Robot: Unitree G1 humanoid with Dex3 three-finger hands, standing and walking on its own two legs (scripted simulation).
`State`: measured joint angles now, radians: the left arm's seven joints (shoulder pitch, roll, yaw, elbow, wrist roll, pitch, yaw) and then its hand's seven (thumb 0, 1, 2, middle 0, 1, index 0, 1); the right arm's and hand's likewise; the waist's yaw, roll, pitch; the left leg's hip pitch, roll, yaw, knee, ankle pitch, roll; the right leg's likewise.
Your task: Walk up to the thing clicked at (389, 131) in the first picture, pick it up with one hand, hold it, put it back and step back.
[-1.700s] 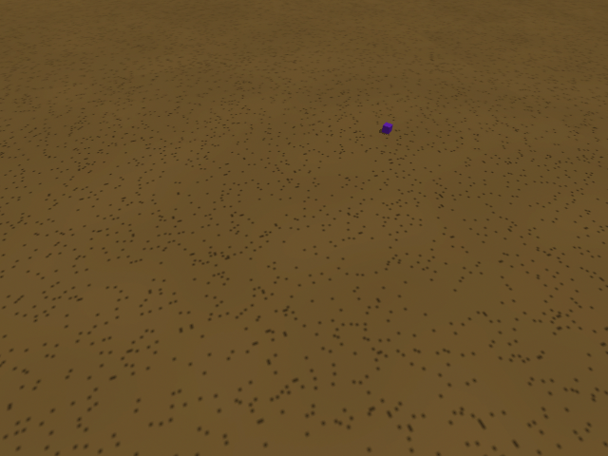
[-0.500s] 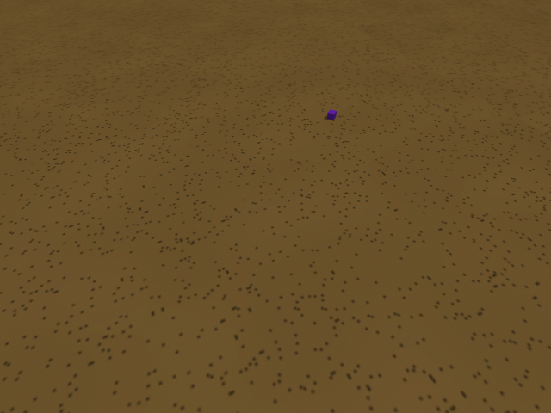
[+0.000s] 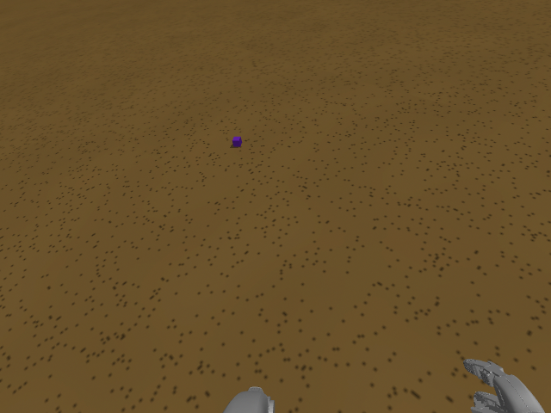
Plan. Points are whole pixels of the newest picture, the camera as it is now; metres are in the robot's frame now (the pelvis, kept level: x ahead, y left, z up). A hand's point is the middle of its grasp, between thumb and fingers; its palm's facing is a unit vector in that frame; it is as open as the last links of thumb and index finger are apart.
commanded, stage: walk up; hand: left
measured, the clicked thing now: (237, 141) +1.83 +0.55 -0.75
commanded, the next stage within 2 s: none
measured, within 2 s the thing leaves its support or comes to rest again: neither
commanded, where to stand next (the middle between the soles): +1.54 +0.88 m, yaw -79 degrees
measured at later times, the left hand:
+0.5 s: hand (154, 224) +0.56 +0.40 -0.11, palm faces -0.39 -0.76 -0.52, open 7.4 cm
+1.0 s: hand (166, 166) +0.84 +0.48 -0.15, palm faces -0.50 -0.65 -0.57, open 7.4 cm
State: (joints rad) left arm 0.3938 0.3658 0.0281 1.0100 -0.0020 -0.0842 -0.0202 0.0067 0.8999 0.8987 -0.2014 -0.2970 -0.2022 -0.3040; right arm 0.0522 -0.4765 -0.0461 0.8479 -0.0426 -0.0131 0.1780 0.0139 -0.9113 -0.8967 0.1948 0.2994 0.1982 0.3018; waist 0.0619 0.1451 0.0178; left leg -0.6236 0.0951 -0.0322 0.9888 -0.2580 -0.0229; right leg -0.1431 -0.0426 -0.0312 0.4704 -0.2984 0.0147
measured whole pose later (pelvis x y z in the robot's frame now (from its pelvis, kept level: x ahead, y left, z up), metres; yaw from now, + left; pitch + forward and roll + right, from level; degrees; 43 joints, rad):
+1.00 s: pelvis +0.64 +0.23 -0.04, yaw -35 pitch -1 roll -2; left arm 0.39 0.45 0.04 0.88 0.04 -0.08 0.06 0.01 0.89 0.90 -0.21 -0.30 -0.21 -0.31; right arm 0.14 -0.52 -0.11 0.65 -0.06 0.05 0.15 0.01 -0.91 -0.90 0.20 0.30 0.20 0.30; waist 0.01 0.12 0.02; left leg -0.55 0.15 -0.06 0.84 -0.29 0.00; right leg -0.35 -0.16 0.08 0.77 -0.43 0.01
